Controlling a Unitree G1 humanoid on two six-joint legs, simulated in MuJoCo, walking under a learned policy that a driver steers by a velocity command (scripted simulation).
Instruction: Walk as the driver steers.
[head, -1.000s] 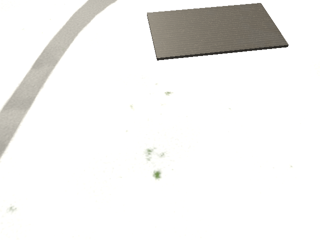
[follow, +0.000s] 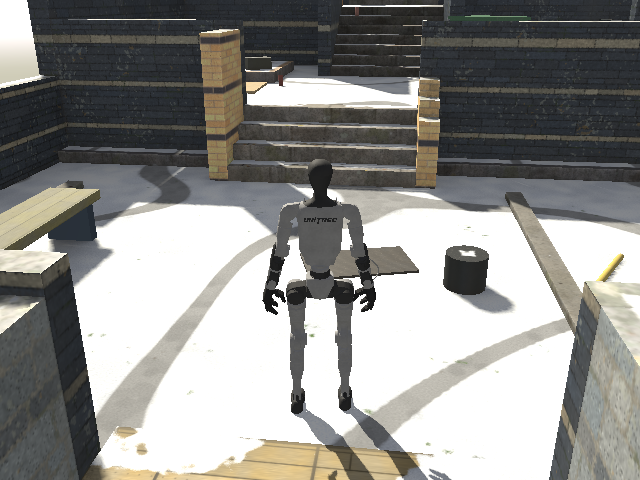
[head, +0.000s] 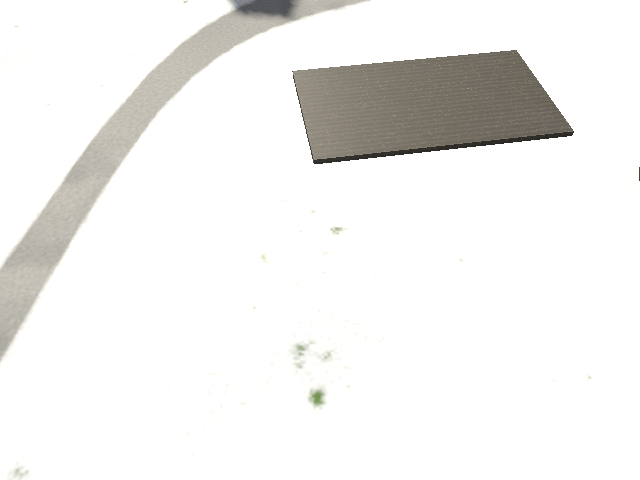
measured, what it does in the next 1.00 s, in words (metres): stands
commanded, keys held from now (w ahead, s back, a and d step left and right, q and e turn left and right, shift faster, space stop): w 0.02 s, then no key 0.98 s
